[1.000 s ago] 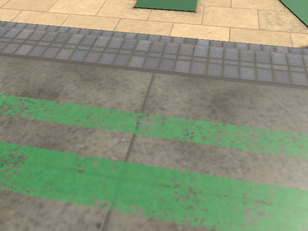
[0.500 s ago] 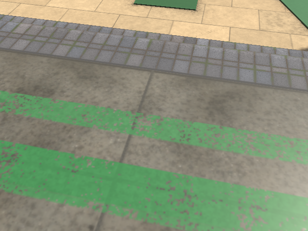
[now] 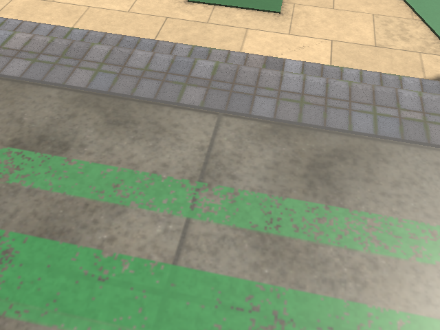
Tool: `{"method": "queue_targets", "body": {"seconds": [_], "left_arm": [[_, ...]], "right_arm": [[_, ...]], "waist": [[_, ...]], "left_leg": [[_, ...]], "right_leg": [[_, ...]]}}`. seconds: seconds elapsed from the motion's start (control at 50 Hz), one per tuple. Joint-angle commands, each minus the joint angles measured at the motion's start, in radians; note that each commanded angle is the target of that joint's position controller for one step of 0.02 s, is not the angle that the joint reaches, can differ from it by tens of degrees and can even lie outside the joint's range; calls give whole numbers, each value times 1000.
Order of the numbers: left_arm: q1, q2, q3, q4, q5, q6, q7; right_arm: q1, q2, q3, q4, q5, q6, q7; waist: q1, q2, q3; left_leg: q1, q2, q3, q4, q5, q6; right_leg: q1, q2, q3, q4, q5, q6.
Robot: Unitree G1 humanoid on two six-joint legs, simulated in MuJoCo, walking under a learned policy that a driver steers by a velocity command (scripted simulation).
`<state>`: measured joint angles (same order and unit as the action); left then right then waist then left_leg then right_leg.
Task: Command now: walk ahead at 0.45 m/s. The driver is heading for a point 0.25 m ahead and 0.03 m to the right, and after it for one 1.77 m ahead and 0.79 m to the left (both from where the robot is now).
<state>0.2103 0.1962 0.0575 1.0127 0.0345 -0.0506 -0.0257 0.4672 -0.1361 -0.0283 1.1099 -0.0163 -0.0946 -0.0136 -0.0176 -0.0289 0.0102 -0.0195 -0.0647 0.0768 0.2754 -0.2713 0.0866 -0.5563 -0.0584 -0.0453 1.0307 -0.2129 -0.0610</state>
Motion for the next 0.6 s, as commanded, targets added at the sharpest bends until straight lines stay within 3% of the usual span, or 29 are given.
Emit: {"method": "queue_targets", "body": {"seconds": [0.02, 0.06, 0.1, 0.14, 0.18, 0.2, 0.22, 0.24, 0.26, 0.28, 0.3, 0.32, 0.36, 0.42, 0.48, 0.6], "left_arm": [[-84, 10, -4, -71, -3, 7, -5], [-171, -8, -15, -105, -11, 4, -1], [-187, -11, -22, -111, -20, -1, 7], [-119, 25, -14, -99, -27, -7, 23], [58, 87, 9, -48, -24, -19, 44], [159, 126, 23, -26, -5, -34, 53], [257, 214, 41, -31, 19, -46, 58], [214, 231, 43, -61, -3, -35, 44], [116, 186, 41, -104, -35, -15, 40], [19, 107, 19, -123, -36, -8, 46], [-23, 64, 5, -126, -29, -4, 56], [-13, 51, 0, -117, -24, -4, 69], [11, 66, 2, -110, -11, -6, 79], [0, 96, 6, -124, -4, -14, 76], [-9, 120, 11, -134, -4, -8, 71], [27, 186, 33, -148, -3, 29, 58]], "right_arm": [[83, -101, -4, -9, 1, -14, -4], [83, -84, 8, -6, 2, -13, -7], [97, -98, 10, 3, 2, -11, -11], [70, -129, 4, -3, 3, -13, -15], [-6, -161, -8, -33, 8, -13, -16], [-31, -155, -9, -49, 24, -13, -13], [-15, -102, -1, -95, 40, -9, -17], [164, -40, -2, -85, 77, 17, -32], [137, -119, -25, -72, 33, 40, -36], [42, -111, -32, -93, 3, 53, -27], [-8, -98, -38, -111, -14, 63, -17], [-38, -98, -47, -125, -26, 77, -7], [-8, -65, -47, -124, -25, 105, 4], [-49, -70, -51, -159, -20, 130, 6], [-155, -84, -45, -216, -20, 149, 21], [-268, -126, -50, -309, -11, 157, 44]], "waist": [[7, 99, 119], [-2, 101, 151], [-7, 126, 134], [26, 152, 80], [108, 151, -3], [154, 116, -62], [154, -23, -206], [63, -174, -418], [50, -45, -383], [35, -15, -212], [15, -7, -88], [3, -33, -31], [-21, -42, -25], [-41, -42, -47], [-22, -86, -42], [29, -75, -60]], "left_leg": [[12, 246, -159, -119, 492, 90], [-49, 216, -122, -89, 683, 79], [-68, 199, -107, -29, 854, 63], [-57, 202, -128, 66, 978, 47], [-37, 184, -151, 274, 986, 22], [-116, 145, -146, 455, 809, 5], [-274, 60, -92, 762, 278, -13], [-416, -44, -93, 1087, -383, -25], [-427, 16, -126, 1126, -292, -23], [-466, 48, -114, 1106, -233, -33], [-472, 80, -104, 1050, -202, -39], [-457, 105, -108, 1002, -176, -45], [-404, 93, -79, 980, -143, -56], [-424, 104, -66, 862, -120, -61], [-409, 121, -42, 682, -58, -59], [-347, 100, 13, 493, -122, -47]], "right_leg": [[-165, 2, -36, -107, 72, 18], [-80, 35, -72, -274, 124, 25], [40, 82, -99, -382, 162, 20], [167, 113, -79, -420, 185, -4], [343, 123, -43, -518, 236, -34], [513, 55, -3, -592, 408, -49], [739, -214, 208, -518, 869, -93], [903, -458, 461, -494, 1197, -261], [737, -410, 426, -575, 898, -271], [566, -351, 328, -650, 615, -245], [421, -297, 245, -715, 471, -203], [334, -261, 176, -746, 437, -180], [247, -236, 97, -762, 440, -179], [240, -243, 37, -773, 361, -191], [237, -237, -15, -794, 192, -173], [304, -301, -31, -751, 16, -152]]}}
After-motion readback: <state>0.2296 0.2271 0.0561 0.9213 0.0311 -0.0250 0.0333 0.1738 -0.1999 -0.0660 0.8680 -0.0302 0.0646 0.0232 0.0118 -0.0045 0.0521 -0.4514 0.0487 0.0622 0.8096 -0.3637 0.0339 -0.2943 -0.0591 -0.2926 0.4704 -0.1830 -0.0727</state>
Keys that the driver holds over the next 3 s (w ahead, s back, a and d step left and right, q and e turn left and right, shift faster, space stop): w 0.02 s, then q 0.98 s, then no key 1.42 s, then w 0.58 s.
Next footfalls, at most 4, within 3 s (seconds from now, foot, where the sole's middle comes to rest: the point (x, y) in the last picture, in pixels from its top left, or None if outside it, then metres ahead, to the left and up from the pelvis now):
0.20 right None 0.29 -0.08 -0.78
0.68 left None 0.20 0.11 -0.78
1.18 right None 0.29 -0.06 -0.78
1.50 left None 0.14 0.09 -0.78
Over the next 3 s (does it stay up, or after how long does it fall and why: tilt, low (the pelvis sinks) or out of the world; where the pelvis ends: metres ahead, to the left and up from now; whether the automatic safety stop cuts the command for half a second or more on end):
stays up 0.36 0.06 0.00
